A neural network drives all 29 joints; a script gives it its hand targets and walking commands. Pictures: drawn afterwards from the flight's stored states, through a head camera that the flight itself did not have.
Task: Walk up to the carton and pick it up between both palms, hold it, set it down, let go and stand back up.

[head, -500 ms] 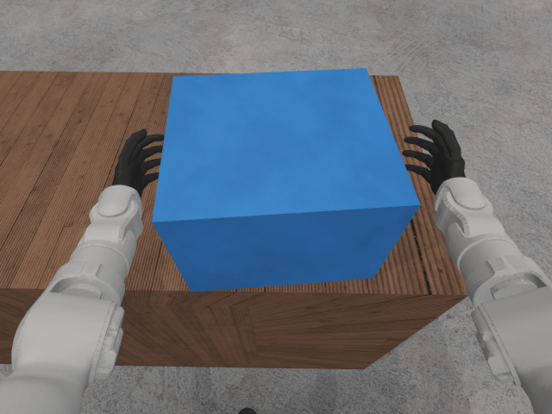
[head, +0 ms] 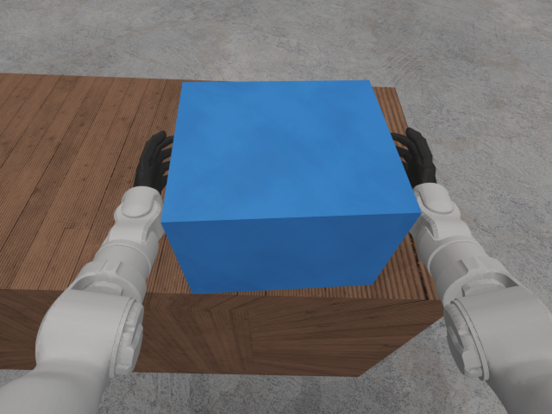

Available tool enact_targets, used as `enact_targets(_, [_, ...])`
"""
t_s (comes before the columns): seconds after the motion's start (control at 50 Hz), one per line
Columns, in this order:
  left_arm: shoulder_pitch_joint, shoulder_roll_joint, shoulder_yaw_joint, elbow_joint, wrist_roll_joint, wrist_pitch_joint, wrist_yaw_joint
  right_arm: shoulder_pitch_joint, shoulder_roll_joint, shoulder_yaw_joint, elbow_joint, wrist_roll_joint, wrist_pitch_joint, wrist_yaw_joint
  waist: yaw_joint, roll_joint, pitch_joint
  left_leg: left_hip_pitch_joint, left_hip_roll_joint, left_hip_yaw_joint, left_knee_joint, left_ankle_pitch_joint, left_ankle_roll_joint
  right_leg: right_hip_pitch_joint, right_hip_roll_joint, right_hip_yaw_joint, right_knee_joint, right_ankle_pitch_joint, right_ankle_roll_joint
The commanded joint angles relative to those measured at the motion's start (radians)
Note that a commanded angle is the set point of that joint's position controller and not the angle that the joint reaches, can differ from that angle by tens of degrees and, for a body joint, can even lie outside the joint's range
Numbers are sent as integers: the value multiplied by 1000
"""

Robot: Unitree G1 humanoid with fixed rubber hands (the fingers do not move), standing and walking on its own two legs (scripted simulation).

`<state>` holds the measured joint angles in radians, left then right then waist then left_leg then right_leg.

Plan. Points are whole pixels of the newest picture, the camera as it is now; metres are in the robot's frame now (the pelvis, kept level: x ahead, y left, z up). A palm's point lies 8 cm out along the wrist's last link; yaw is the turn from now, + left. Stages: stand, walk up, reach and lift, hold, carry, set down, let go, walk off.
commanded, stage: reach and lift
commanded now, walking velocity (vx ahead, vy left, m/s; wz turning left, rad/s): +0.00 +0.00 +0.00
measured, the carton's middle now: (280, 187) +0.45 +0.05 +0.06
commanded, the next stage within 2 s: none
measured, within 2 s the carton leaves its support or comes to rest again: leaves its support in 1.72 s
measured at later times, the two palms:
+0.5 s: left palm (155, 184) +0.42 +0.24 +0.07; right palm (418, 178) +0.46 -0.15 +0.09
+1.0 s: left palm (158, 183) +0.42 +0.23 +0.08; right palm (424, 186) +0.44 -0.15 +0.10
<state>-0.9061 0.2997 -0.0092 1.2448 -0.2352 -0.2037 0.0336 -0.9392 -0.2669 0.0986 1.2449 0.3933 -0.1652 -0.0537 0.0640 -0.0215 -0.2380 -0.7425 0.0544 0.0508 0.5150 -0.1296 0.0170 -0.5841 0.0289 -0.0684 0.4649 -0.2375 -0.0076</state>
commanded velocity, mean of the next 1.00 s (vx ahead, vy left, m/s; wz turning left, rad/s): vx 0.00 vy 0.00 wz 0.00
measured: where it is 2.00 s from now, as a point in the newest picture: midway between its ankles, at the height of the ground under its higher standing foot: outside the picture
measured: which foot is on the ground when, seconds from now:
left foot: down 0.00-1.00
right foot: down 0.00-1.00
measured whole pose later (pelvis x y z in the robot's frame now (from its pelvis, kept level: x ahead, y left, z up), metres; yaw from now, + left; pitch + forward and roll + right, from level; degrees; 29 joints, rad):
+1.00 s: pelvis +0.01 +0.00 +0.02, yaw -1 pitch +12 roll -1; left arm -0.81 0.20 0.36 1.18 0.11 -0.26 0.00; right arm -0.81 -0.11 -0.34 1.09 -0.13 -0.25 0.04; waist 0.05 -0.04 -0.10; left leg -0.43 0.02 0.10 0.29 -0.07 0.03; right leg -0.31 0.00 -0.03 0.28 -0.18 0.00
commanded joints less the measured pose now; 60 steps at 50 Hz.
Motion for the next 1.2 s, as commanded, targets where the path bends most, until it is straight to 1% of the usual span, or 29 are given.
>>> enact_targets(0.0, [-440,91,-10,-145,-8,-30,-2,-445,-167,-11,-126,9,-22,9,-1,84,-571,682,-3,-46,62,394,-67,-75,15,0,-74,156,6])
enact_targets(0.02, [-436,82,-14,-130,-4,-27,-2,-443,-167,-10,-94,13,-14,13,1,88,-550,683,-2,-48,56,388,-67,-82,14,-1,-79,138,4])
enact_targets(0.06, [-435,62,-23,-172,6,-32,7,-420,-160,-10,-82,25,-20,23,1,120,-582,720,6,-55,62,414,-77,-100,18,-4,-78,127,-3])
enact_targets(0.1, [-443,55,-24,-164,-1,-37,4,-436,-146,-5,-99,20,-23,27,-8,91,-566,709,4,-54,66,397,-65,-107,9,4,-84,122,3])
enact_targets(0.12, [-443,60,-11,-151,5,-40,1,-430,-142,-2,-93,18,-20,28,-1,88,-546,681,-2,-50,61,396,-62,-83,4,8,-77,146,6])
enact_targets(0.14, [-449,52,-18,-163,1,-47,-2,-436,-138,-2,-95,14,-23,26,-8,77,-567,674,-3,-48,61,405,-62,-67,4,6,-70,171,13])
enact_targets(0.22, [-458,61,-1,-130,12,-49,-4,-456,-130,-27,-89,-15,-24,15,-8,62,-550,641,-5,-44,54,374,-56,-57,-1,10,-71,168,16])
enact_targets(0.26, [-471,53,-13,-137,6,-58,-6,-463,-128,-41,-109,-23,-34,6,-29,59,-604,638,-7,-45,61,382,-62,-40,-3,11,-61,216,22])
enact_targets(0.3, [-460,42,-8,-128,14,-63,-13,-454,-109,-36,-103,-27,-33,1,-29,55,-595,637,-11,-43,62,387,-59,-30,-6,17,-59,230,26])
enact_targets(0.34, [-448,39,14,-103,25,-66,-22,-459,-92,-25,-99,-30,-28,5,-13,28,-563,620,-13,-40,55,389,-46,-8,-7,18,-55,238,33])
enact_targets(0.38, [-446,21,22,-119,42,-77,-26,-439,-83,-29,-106,-35,-39,9,-8,50,-572,643,-11,-39,52,429,-57,0,-8,16,-55,266,30])
enact_targets(0.4, [-442,11,15,-130,50,-82,-24,-431,-80,-35,-109,-41,-47,8,-17,73,-595,663,-11,-39,55,445,-66,-9,-5,14,-58,267,25])
enact_targets(0.46, [-454,5,27,-143,53,-83,-30,-437,-59,-57,-132,-71,-46,-1,-36,62,-599,647,-17,-35,45,423,-61,10,-11,21,-74,269,26])
enact_targets(0.5, [-462,-13,38,-139,57,-89,-42,-444,-21,-59,-138,-86,-41,3,-35,42,-561,626,-20,-34,37,410,-52,30,-18,27,-74,287,34])
enact_targets(0.52, [-450,-30,63,-125,82,-88,-50,-423,8,-57,-125,-99,-37,9,-20,45,-540,625,-22,-33,25,411,-47,50,-23,28,-78,293,33])
enact_targets(0.56, [-444,-62,87,-118,122,-90,-63,-415,41,-86,-125,-136,-43,19,-22,42,-523,646,-19,-28,9,415,-46,65,-28,29,-89,294,35])
enact_targets(0.6, [-454,-145,109,-135,178,-100,-85,-399,124,-132,-123,-206,-68,32,-34,64,-524,676,-20,-22,2,453,-58,86,-29,20,-103,337,28])
enact_targets(0.62, [-464,-188,119,-154,210,-106,-100,-389,175,-169,-135,-258,-81,40,-53,67,-534,693,-20,-19,-10,444,-61,89,-34,19,-113,342,31])
enact_targets(0.68, [-484,-468,122,-111,325,-127,-192,-394,506,-201,-157,-453,-115,111,-51,56,-457,674,-27,-3,-60,418,-48,198,-57,12,-132,426,37])
enact_targets(0.7, [-486,-529,117,-110,350,-136,-210,-381,565,-218,-163,-499,-128,134,-51,77,-442,687,-24,-1,-77,414,-54,217,-60,9,-135,442,32])
enact_targets(0.74, [-477,-562,136,-83,372,-151,-224,-350,639,-218,-192,-553,-139,155,-40,58,-436,632,-32,19,-106,382,-46,312,-74,26,-131,521,38])
enact_targets(0.78, [-453,-553,166,-70,395,-152,-222,-337,655,-224,-197,-570,-144,164,-21,52,-382,580,-35,24,-143,345,-38,376,-75,29,-126,525,45])
enact_targets(0.8, [-449,-559,170,-82,406,-147,-218,-325,661,-224,-190,-577,-143,170,-8,64,-371,593,-31,28,-154,353,-41,372,-70,25,-131,494,41])
enact_targets(0.82, [-440,-564,162,-99,413,-140,-212,-303,656,-229,-175,-577,-140,174,-7,81,-348,635,-27,27,-154,377,-50,344,-64,18,-144,462,37])
enact_targets(0.9, [-421,-576,164,-143,418,-95,-193,-285,646,-228,-189,-568,-112,198,19,75,-287,720,-21,42,-169,382,-49,281,-44,11,-204,280,14])
enact_targets(0.94, [-393,-588,160,-160,421,-70,-187,-268,635,-244,-188,-582,-100,202,13,64,-273,754,-14,40,-167,405,-48,264,-32,2,-219,239,7])
enact_targets(1.08, [-384,-612,148,-240,424,-30,-172,-251,651,-274,-222,-618,-84,211,9,52,-304,793,-15,47,-162,419,-44,250,-29,1,-233,220,9])
enact_targets(1.14, [-385,-626,134,-260,418,-28,-166,-246,671,-263,-237,-614,-90,210,10,69,-329,790,-19,52,-151,466,-50,272,-35,2,-220,295,14])
enact_targets(1.18, [-367,-627,151,-248,432,-23,-172,-238,688,-251,-235,-617,-87,205,12,61,-317,772,-23,57,-154,477,-42,302,-40,6,-213,347,23])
